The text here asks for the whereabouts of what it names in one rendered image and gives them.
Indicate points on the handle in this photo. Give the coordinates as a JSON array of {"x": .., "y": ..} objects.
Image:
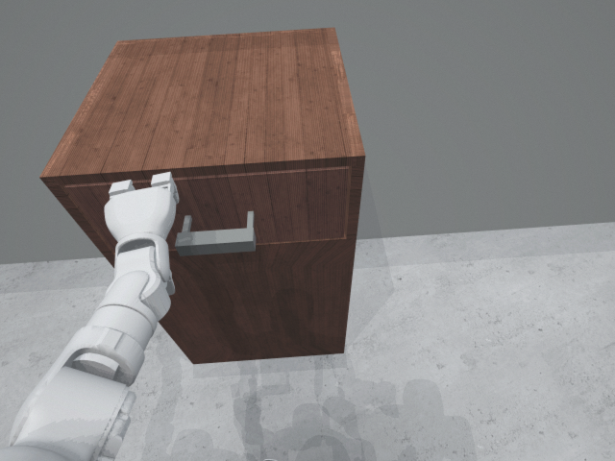
[{"x": 210, "y": 242}]

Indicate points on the drawer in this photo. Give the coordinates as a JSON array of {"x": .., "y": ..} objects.
[{"x": 289, "y": 205}]

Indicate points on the left robot upper arm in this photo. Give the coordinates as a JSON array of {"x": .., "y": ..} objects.
[{"x": 78, "y": 417}]

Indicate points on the robot left hand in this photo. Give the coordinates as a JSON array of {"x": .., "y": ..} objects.
[{"x": 149, "y": 210}]

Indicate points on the cabinet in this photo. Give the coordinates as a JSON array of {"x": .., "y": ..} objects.
[{"x": 217, "y": 105}]

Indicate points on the robot left forearm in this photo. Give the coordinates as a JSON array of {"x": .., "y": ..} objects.
[{"x": 112, "y": 343}]

